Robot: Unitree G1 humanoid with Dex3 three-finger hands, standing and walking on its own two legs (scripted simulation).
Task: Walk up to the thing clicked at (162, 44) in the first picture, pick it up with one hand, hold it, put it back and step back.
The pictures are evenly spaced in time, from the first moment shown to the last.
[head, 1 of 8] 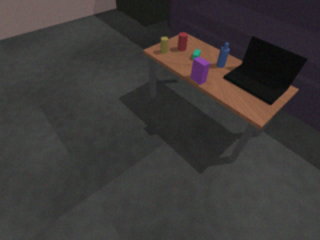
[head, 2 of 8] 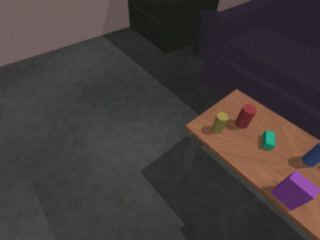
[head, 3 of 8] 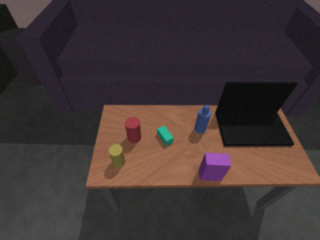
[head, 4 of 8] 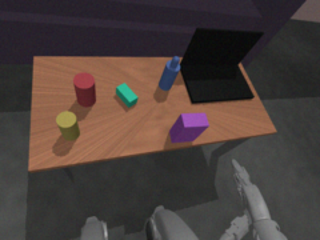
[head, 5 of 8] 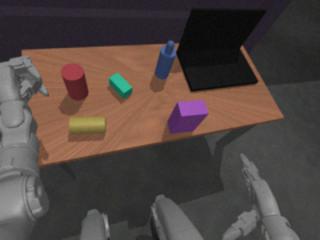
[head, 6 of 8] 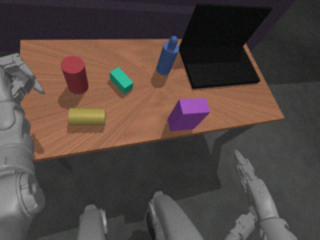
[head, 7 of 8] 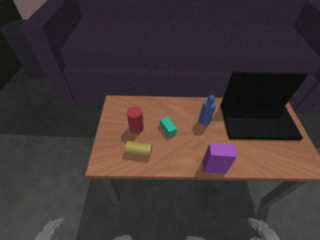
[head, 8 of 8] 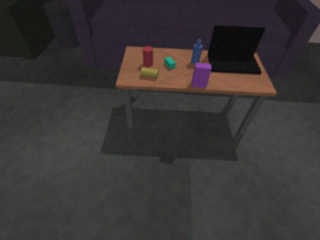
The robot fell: no
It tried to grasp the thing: yes
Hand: left
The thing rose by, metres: 0.01
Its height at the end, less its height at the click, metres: -0.02
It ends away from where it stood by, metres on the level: 0.08
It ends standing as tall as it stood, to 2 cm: no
